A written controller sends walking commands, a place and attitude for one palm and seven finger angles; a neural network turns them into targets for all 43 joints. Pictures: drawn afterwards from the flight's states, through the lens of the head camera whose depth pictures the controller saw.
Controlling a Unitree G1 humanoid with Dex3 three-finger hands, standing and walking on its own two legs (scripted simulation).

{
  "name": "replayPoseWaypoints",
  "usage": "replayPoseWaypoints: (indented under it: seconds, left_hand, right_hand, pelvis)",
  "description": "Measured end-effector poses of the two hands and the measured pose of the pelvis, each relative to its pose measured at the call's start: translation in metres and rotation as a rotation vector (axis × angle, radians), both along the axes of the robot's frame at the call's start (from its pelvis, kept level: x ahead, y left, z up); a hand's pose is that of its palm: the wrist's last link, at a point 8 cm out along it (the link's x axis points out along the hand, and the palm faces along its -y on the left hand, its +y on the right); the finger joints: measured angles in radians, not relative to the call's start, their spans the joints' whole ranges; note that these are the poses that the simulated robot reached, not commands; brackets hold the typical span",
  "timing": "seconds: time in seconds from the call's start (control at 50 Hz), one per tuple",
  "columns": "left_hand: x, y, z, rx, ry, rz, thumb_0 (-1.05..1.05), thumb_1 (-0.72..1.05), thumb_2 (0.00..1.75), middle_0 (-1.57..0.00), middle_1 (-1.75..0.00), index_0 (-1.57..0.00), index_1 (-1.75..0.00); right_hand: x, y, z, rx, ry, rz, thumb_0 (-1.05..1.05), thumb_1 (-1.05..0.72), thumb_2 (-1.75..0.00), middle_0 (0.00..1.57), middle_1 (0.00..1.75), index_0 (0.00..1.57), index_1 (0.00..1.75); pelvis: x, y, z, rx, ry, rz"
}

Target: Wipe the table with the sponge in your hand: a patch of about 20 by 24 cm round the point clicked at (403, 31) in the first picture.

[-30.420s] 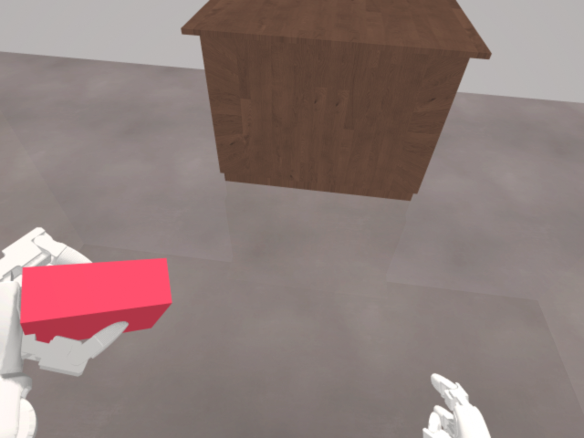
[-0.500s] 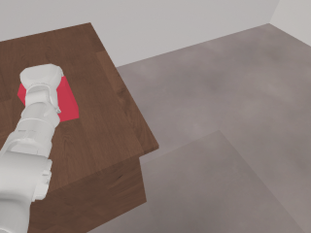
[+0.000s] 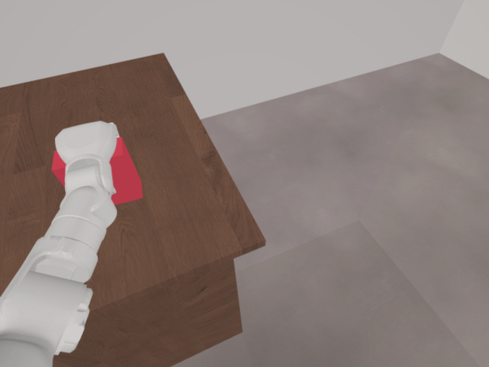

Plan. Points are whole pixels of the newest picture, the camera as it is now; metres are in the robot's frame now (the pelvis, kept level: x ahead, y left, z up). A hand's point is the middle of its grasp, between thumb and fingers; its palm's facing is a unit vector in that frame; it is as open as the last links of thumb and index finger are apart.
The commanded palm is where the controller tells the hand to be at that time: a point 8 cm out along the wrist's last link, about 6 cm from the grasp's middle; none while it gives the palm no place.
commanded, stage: wipe back along the third lane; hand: left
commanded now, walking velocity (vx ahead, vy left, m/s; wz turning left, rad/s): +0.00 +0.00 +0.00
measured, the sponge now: (106, 183) +0.42 +0.28 +0.06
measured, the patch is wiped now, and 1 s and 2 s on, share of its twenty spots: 1.00 1.00 1.00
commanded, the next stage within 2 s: slide back across to the middle lane in 1.16 s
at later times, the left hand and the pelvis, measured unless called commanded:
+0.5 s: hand (106, 188) +0.37 +0.25 +0.11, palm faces +0.03 +0.00 -1.00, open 9.3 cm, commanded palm +0.33 +0.23 +0.13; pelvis +0.01 -0.01 +0.00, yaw +1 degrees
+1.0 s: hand (116, 212) +0.32 +0.22 +0.11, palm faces +0.09 -0.02 -1.00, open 9.3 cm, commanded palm +0.28 +0.21 +0.13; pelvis +0.00 -0.02 +0.00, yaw +0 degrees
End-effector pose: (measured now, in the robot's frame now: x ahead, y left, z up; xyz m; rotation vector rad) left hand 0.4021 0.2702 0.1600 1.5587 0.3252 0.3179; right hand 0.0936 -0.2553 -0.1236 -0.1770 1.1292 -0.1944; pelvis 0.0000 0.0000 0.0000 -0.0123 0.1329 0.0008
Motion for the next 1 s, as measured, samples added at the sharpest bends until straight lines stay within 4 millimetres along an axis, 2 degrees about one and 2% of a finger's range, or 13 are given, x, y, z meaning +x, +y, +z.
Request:
replayPoseWaypoints:
  seconds: [0.2,0.38,0.52,0.8,1.0]
  left_hand:
    - [-0.021,-0.010,0.000,-0.001,-0.006,-0.019,-0.02,-0.46,1.13,-0.74,-1.45,-0.78,-1.48]
    - [-0.042,-0.021,0.000,-0.002,-0.037,0.004,-0.01,-0.46,1.12,-0.74,-1.45,-0.78,-1.47]
    - [-0.056,-0.030,0.000,-0.008,-0.040,0.005,0.00,-0.46,1.12,-0.74,-1.45,-0.79,-1.47]
    - [-0.084,-0.048,-0.001,-0.020,-0.072,0.000,0.01,-0.45,1.12,-0.74,-1.45,-0.79,-1.47]
    - [-0.105,-0.060,-0.001,-0.031,-0.097,-0.005,0.02,-0.45,1.11,-0.73,-1.45,-0.79,-1.47]
  right_hand:
    - [0.071,0.012,0.016,0.012,-0.157,0.091,0.01,-0.91,-0.90,0.20,0.30,0.20,0.30]
    - [0.106,0.023,0.023,0.047,-0.225,0.152,0.01,-0.91,-0.90,0.20,0.30,0.20,0.30]
    - [0.114,0.027,0.023,0.070,-0.251,0.172,0.01,-0.91,-0.90,0.20,0.30,0.20,0.30]
    - [0.108,0.018,0.022,0.082,-0.264,0.172,0.01,-0.91,-0.90,0.20,0.30,0.20,0.30]
    - [0.113,0.016,0.029,0.094,-0.308,0.178,0.01,-0.91,-0.90,0.20,0.30,0.20,0.30]
  pelvis:
    - [0.005,-0.001,0.001,0.005,-0.023,0.014]
    - [0.009,-0.006,0.001,0.010,-0.043,0.023]
    - [0.010,-0.010,0.001,0.015,-0.059,0.023]
    - [0.005,-0.018,0.001,0.022,-0.091,0.014]
    - [0.000,-0.021,0.001,0.024,-0.114,0.007]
